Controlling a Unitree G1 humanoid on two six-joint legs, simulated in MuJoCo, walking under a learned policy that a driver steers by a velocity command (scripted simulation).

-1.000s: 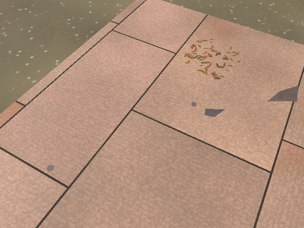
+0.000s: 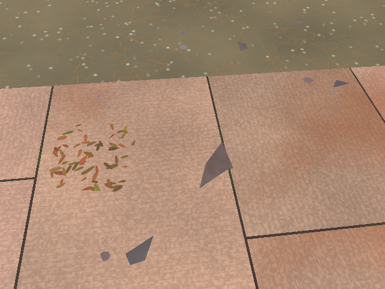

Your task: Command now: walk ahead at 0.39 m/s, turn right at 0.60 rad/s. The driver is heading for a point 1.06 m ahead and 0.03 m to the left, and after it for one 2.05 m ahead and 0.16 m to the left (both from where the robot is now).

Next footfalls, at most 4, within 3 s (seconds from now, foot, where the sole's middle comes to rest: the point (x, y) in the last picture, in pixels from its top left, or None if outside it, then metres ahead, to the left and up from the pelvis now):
0.32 right None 0.25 -0.15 -0.77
0.62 left None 0.22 0.11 -0.77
1.52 left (181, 248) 0.64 0.06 -0.77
2.10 right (249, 184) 0.93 -0.21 -0.77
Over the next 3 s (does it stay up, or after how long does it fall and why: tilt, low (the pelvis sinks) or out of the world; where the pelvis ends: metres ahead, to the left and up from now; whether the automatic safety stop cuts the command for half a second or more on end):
stays up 1.03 -0.11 0.00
